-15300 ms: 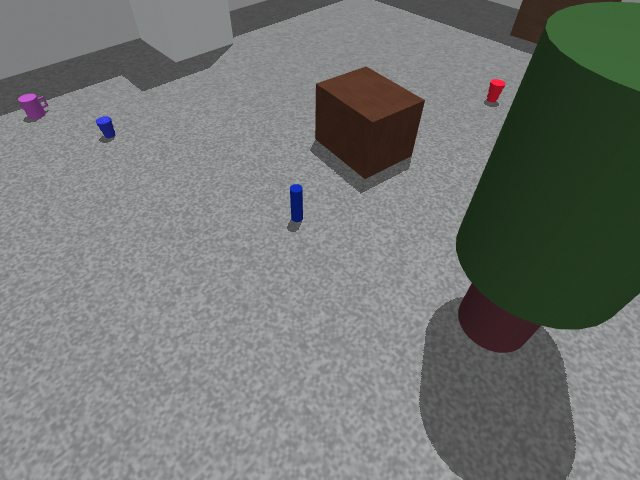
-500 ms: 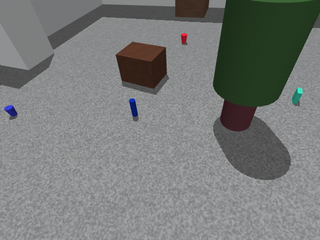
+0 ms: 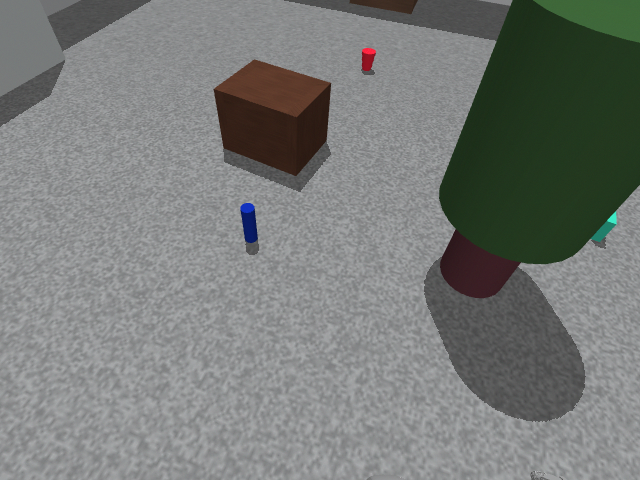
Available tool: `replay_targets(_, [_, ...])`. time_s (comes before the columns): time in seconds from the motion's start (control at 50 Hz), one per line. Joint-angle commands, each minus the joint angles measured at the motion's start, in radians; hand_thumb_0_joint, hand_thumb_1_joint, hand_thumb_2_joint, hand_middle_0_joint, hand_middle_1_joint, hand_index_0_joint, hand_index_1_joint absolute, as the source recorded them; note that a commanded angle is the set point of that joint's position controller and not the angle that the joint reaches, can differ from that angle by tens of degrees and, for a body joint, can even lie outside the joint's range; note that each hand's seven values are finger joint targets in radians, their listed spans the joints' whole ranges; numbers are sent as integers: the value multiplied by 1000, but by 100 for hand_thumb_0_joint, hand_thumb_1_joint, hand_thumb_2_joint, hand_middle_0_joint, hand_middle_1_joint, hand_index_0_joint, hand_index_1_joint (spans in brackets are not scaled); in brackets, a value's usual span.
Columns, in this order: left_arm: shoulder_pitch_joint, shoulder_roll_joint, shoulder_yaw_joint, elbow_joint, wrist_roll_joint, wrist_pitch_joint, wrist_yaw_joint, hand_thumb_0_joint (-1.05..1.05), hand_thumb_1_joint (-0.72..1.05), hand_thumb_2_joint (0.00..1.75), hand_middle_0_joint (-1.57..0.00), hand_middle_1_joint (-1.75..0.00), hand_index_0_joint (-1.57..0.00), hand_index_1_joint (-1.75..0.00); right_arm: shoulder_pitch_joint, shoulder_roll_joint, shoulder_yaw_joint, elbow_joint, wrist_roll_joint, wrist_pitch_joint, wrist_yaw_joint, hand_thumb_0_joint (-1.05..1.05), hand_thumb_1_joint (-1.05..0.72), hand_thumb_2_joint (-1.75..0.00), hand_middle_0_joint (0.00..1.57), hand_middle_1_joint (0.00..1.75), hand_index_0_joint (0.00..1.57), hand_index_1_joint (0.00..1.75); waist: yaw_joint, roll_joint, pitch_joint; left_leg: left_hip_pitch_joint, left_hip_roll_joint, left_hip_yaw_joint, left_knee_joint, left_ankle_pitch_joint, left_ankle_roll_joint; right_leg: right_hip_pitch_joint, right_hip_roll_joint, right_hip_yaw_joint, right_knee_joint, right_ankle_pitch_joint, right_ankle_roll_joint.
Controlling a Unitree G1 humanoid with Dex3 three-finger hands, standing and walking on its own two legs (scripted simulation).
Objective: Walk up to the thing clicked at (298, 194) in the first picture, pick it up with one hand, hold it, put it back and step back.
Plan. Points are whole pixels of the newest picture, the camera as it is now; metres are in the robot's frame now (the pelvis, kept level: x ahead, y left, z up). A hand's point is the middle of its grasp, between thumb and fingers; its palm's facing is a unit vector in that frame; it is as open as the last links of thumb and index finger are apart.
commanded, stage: walk up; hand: left
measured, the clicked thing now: (249, 223) +1.11 +0.23 -0.68
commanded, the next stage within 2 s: none
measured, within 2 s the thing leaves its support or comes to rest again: neither
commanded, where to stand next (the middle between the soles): +0.77 +0.02 m, yaw -1 degrees
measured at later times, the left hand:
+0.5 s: hand (162, 395) +0.26 +0.23 -0.12, palm faces +0.01 -0.92 -0.39, open 7.4 cm
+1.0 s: hand (151, 281) +0.48 +0.30 -0.15, palm faces -0.05 -0.95 -0.32, open 7.4 cm
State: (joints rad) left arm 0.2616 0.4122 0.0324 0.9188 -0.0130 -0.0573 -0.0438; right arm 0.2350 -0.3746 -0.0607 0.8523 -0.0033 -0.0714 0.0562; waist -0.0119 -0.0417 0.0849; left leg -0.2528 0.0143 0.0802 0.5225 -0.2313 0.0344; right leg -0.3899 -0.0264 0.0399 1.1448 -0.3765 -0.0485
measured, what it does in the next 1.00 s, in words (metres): walks ahead: right foot, then left foot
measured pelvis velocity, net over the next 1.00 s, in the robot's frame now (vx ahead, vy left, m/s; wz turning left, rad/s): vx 0.42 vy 0.03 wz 0.00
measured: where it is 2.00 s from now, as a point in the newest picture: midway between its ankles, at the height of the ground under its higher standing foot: (304, 329)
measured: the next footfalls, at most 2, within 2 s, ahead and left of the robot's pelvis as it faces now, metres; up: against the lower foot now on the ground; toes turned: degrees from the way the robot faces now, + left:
right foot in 0.26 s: +0.29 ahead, -0.16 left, +0.00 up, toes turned -6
left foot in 0.72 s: +0.47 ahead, +0.12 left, +0.00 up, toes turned +6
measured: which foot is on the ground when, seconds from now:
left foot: down 0.00-0.28, up 0.30-0.70, down 0.72-1.00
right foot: up 0.00-0.24, down 0.26-0.74, up 0.76-1.00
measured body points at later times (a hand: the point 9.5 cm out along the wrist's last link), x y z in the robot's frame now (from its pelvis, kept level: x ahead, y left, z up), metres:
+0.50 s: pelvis +0.23 -0.04 +0.01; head +0.24 -0.07 +0.45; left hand +0.26 +0.27 -0.09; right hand +0.31 -0.36 -0.12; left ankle +0.27 +0.11 -0.67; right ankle +0.25 -0.15 -0.73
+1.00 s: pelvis +0.42 +0.03 +0.01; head +0.44 +0.06 +0.45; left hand +0.48 +0.35 -0.12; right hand +0.48 -0.28 -0.08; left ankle +0.43 +0.11 -0.73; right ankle +0.48 -0.14 -0.67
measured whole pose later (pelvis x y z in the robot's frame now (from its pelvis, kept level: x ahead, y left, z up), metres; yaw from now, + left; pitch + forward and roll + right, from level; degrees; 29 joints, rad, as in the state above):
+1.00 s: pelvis +0.42 +0.03 +0.01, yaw +0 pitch -3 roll -1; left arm 0.30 0.44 0.05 0.88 0.00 -0.04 -0.05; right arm 0.31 -0.37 -0.04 0.83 -0.01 -0.09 0.05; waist -0.01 -0.06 0.09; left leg -0.16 0.00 0.11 0.45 -0.24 0.06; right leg -0.51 -0.06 0.06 0.97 -0.26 -0.01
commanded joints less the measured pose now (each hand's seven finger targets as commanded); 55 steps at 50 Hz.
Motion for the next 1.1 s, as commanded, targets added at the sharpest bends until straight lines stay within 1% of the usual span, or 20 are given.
replay_targets(0.0, [69,168,56,-65,3,-9,-6,0,90,90,-20,-30,-20,-30,56,-266,-73,-58,5,-30,-28,0,-90,-90,20,30,20,30,5,149,-28,100,237,-164,-254,286,182,-110,-64,15,-160,96,43])
replay_targets(0.06, [-28,162,59,-104,17,-15,-25,0,90,90,-20,-30,-20,-30,49,-279,-76,-72,-1,-39,-21,0,-90,-90,20,30,20,30,-6,159,33,77,244,-119,-283,244,214,-131,-95,-39,-350,141,54])
replay_targets(0.12, [-49,163,74,-105,22,-26,-31,0,90,90,-20,-30,-20,-30,37,-282,-73,-87,1,-41,-16,0,-90,-90,20,30,20,30,-2,167,-8,14,228,-102,-228,212,174,28,-72,-70,-495,259,32])
replay_targets(0.2, [81,203,105,-56,28,-28,-22,0,90,90,-20,-30,-20,-30,2,-279,-69,-108,2,-28,-16,0,-90,-90,20,30,20,30,86,79,-77,-87,196,-94,-30,89,127,297,-14,-117,-528,263,10])
replay_targets(0.22, [155,236,123,-37,30,-38,-12,0,90,90,-20,-30,-20,-30,50,-231,-53,-108,0,-27,-16,0,-90,-90,20,30,20,30,118,-41,-145,-137,142,-55,189,118,96,444,-22,-69,-563,175,-11])
replay_targets(0.26, [216,349,142,-72,31,-56,8,0,90,90,-20,-30,-20,-30,156,-176,-25,-105,4,-17,-14,0,-90,-90,20,30,20,30,111,-267,-148,-381,-69,-45,630,-280,17,513,-380,566,-891,-140,-122])
replay_targets(0.28, [162,361,139,-80,15,-52,10,0,90,90,-20,-30,-20,-30,120,-269,-49,-90,-2,-9,-24,0,-90,-90,20,30,20,30,108,-183,-116,-417,-16,-97,722,-298,14,477,-435,655,-912,-142,-208])
replay_targets(0.36, [38,262,106,-105,4,-57,21,0,90,90,-20,-30,-20,-30,129,-237,-43,-29,20,1,-16,0,-90,-90,20,30,20,30,25,-106,-26,-313,54,-172,609,-108,14,251,-248,208,-885,199,-115])
replay_targets(0.4, [21,241,97,-112,9,-61,20,0,90,90,-20,-30,-20,-30,150,-226,-47,-20,9,13,-4,0,-90,-90,20,30,20,30,8,-120,-21,-251,50,-150,546,-53,0,179,-205,102,-904,213,-124])
replay_targets(0.52, [55,263,106,-136,23,-64,14,0,90,90,-20,-30,-20,-30,8,-219,-58,-59,-15,19,21,0,-90,-90,20,30,20,30,50,-65,13,-279,81,-97,246,23,-47,178,-226,35,-945,-11,-160])
replay_targets(0.6, [83,277,106,-129,23,-60,12,0,90,90,-20,-30,-20,-30,-61,-201,-58,-79,-18,5,31,0,-90,-90,20,30,20,30,68,-71,-2,-185,81,-52,92,80,-26,201,-237,11,-877,94,-144])
replay_targets(0.64, [74,287,103,-131,22,-54,12,0,90,90,-20,-30,-20,-30,-38,-207,-62,-70,-17,-2,29,0,-90,-90,20,30,20,30,43,-59,-23,-97,66,-28,57,56,-9,180,-247,8,-822,140,-138])
replay_targets(0.68, [46,255,87,-143,30,-48,15,0,90,90,-20,-30,-20,-30,125,-247,-80,-21,-23,-11,15,0,-90,-90,20,30,20,30,-58,38,-98,156,38,-25,28,24,16,85,-201,-42,-597,261,-100])
replay_targets(0.7, [92,198,65,-140,25,-43,17,0,90,90,-20,-30,-20,-30,240,-305,-101,13,-31,-19,2,0,-90,-90,20,30,20,30,-103,222,-170,314,82,-122,-54,-113,53,-1,-111,-123,-299,282,-65])
replay_targets(0.72, [151,100,39,-148,16,-39,15,0,90,90,-20,-30,-20,-30,270,-380,-117,-5,-39,-25,-13,0,-90,-90,20,30,20,30,-83,450,-191,427,313,-523,-148,-197,114,-229,24,-122,-54,-136,-2])
replay_targets(0.74, [172,191,59,-122,13,-26,29,0,90,90,-20,-30,-20,-30,209,-403,-117,-39,-8,-26,-17,0,-90,-90,20,30,20,30,-65,296,-171,371,419,-760,-278,-297,185,-290,55,-39,27,-177,-8])
replay_targets(0.76, [126,255,68,-110,20,-21,36,0,90,90,-20,-30,-20,-30,176,-389,-119,-39,11,-21,-15,0,-90,-90,20,30,20,30,-64,231,-117,301,420,-729,-268,-257,218,-289,2,24,72,-145,-19])
replay_targets(0.84, [160,210,65,-65,-4,-12,18,0,90,90,-20,-30,-20,-30,96,-275,-65,-58,12,-35,-28,0,-90,-90,20,30,20,30,9,174,-17,106,257,-264,-242,241,99,-153,-51,70,-49,56,5])
replay_targets(0.9, [147,187,63,-69,5,0,5,0,90,90,-20,-30,-20,-30,91,-274,-67,-76,7,-40,-32,0,-90,-90,20,30,20,30,7,189,-32,107,249,-195,-261,229,153,-136,-48,32,-118,106,37])
replay_targets(1.08, [-49,147,58,-138,21,1,-18,0,90,90,-20,-30,-20,-30,133,-272,-73,-89,-3,-30,-36,0,-90,-90,20,30,20,30,-31,152,4,170,219,-81,-232,381,124,-127,-62,-53,-447,252,33])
